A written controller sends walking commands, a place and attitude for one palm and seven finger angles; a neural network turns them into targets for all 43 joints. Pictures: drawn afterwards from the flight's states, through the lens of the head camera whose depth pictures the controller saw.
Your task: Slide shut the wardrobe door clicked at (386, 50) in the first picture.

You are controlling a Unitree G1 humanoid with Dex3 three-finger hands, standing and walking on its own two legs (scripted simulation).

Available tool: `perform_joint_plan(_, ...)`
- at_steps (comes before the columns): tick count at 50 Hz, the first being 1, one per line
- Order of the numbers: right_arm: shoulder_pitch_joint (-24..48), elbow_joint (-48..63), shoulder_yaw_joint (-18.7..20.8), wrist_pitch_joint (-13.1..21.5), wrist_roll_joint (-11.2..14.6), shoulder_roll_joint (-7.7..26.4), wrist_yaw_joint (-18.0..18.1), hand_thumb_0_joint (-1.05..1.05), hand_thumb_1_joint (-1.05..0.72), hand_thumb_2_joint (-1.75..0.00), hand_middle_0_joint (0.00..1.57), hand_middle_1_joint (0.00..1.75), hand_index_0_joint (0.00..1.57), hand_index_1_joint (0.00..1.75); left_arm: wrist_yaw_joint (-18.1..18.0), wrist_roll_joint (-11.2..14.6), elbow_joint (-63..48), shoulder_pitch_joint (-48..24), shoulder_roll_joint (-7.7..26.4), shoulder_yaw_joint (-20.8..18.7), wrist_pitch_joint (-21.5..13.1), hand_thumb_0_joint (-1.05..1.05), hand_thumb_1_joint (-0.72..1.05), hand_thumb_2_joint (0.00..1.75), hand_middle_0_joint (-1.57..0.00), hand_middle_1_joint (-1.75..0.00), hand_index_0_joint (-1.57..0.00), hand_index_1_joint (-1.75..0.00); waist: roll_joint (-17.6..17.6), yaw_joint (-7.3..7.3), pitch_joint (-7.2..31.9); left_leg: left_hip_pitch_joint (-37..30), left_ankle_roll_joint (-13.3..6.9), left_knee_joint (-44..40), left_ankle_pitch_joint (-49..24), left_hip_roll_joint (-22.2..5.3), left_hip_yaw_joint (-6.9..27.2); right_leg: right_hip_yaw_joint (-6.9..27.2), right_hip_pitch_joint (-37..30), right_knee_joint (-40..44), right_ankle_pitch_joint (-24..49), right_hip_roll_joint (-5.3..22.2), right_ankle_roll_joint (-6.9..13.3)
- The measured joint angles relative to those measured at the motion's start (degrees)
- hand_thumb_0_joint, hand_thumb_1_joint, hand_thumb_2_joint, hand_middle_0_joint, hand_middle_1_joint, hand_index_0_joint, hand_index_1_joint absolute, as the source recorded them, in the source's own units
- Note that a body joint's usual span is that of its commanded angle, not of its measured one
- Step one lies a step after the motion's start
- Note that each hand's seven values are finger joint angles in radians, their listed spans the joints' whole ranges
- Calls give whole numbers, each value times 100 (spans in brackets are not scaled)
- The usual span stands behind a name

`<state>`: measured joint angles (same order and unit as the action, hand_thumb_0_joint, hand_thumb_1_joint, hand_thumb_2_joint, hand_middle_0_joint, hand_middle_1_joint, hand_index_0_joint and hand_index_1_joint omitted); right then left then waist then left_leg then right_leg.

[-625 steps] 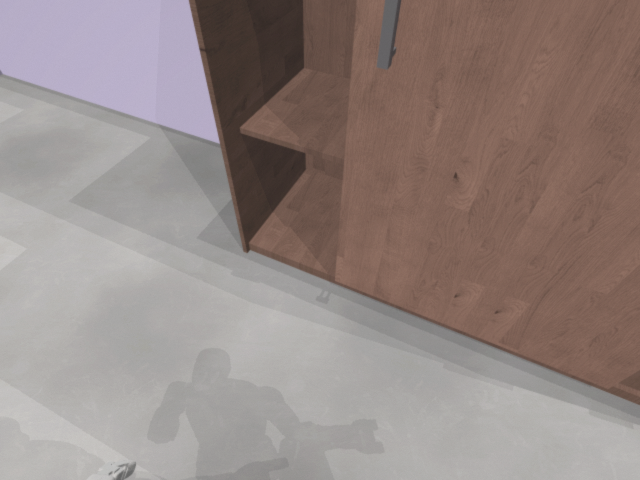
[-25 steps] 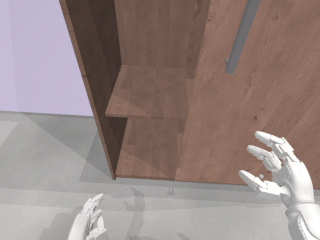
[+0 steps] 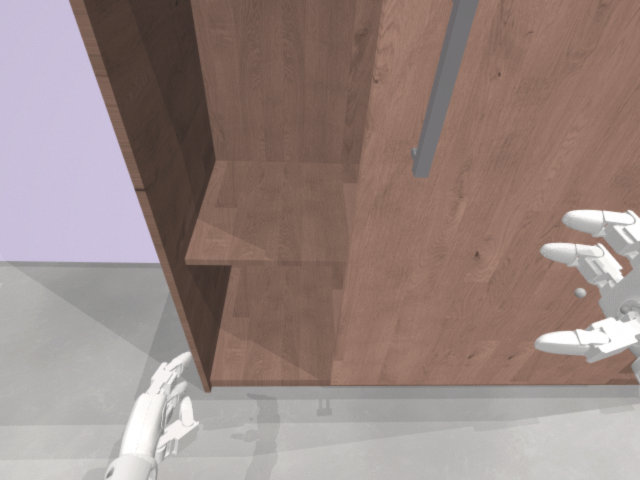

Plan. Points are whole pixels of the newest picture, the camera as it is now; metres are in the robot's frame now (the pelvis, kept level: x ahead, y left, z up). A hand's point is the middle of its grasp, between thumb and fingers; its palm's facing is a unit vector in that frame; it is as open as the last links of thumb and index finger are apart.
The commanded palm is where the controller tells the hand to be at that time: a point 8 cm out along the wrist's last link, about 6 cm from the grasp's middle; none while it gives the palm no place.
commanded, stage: raise the hand with hooked fingers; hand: right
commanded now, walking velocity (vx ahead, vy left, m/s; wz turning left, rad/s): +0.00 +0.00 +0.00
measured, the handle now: (436, 91) +0.56 -0.17 +0.26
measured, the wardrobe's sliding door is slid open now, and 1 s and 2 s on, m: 0.38 0.38 0.38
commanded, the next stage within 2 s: move the hooked fingers beside the handle in 0.86 s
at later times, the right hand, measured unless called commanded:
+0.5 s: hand (635, 210) +0.28 -0.28 +0.27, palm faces +0.08 +0.99 -0.11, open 14.0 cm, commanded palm +0.24 -0.31 +0.27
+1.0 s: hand (622, 219) +0.28 -0.27 +0.26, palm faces +0.09 +0.99 -0.09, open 14.0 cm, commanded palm +0.25 -0.31 +0.27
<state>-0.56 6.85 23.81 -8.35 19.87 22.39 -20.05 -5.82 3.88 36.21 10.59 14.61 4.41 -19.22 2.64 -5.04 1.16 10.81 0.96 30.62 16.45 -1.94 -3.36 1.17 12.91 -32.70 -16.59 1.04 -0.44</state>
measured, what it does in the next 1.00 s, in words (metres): stands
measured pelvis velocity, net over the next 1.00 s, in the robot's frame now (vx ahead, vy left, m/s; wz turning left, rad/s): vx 0.00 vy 0.01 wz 0.00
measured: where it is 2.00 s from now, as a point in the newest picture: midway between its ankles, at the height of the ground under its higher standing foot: outside the picture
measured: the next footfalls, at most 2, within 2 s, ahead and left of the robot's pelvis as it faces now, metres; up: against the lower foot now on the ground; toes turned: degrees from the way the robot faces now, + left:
none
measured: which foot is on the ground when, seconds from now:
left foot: down 0.00-1.00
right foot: down 0.00-1.00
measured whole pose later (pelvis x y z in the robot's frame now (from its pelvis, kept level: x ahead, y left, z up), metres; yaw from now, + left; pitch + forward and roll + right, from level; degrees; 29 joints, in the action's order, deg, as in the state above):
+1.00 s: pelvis +0.00 +0.01 +0.01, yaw +0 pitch -3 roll +0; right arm 15.3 -1.7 30.5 -22.8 20.0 30.9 -25.8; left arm -4.9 5.8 36.7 9.7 15.3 6.1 -13.1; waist 4.4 -4.7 2.0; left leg 8.7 0.1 26.7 14.6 -1.3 -3.8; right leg 1.6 10.5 -27.9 -14.2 1.6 -1.2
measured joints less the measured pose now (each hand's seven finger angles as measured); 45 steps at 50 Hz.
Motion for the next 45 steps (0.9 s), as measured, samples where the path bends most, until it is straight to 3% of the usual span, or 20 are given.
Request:
perform_joint_plan(8,775,-311,249,-743,-43,337,-238,0,46,-31,30,117,30,118,27,54,-26,-155,-130,236,317,1,90,90,-20,-30,-20,-30,79,-76,-37,-222,-22,-291,-129,9,-66,59,-191,273,143,0,-18)
perform_joint_plan(20,1753,-899,650,-1367,-57,954,-573,-1,50,-30,31,120,30,120,87,158,113,-49,59,238,606,1,90,90,-20,-30,-20,-30,151,-1,32,-283,-47,-460,-223,14,-73,63,-288,521,281,1,-39)
perform_joint_plan(25,1806,-1083,679,-1469,-11,1059,-693,-1,50,-30,30,120,30,120,128,214,77,-19,188,154,682,1,90,90,-20,-30,-20,-30,170,60,80,-193,-51,-429,-228,17,-40,31,-234,536,299,7,-44)
perform_joint_plan(32,1465,-672,684,-1440,5,799,-562,-1,50,-30,31,120,30,120,119,187,-3,-14,223,63,670,1,90,90,-20,-30,-20,-30,150,101,38,-179,-67,-386,-211,46,7,-13,-251,514,277,37,-56)
perform_joint_plan(45,1553,-731,679,-1453,-29,833,-531,-1,50,-30,31,120,30,120,82,183,39,-73,87,146,596,1,90,90,-20,-30,-20,-30,175,43,59,-222,-84,-392,-190,69,-32,28,-269,493,252,57,-77)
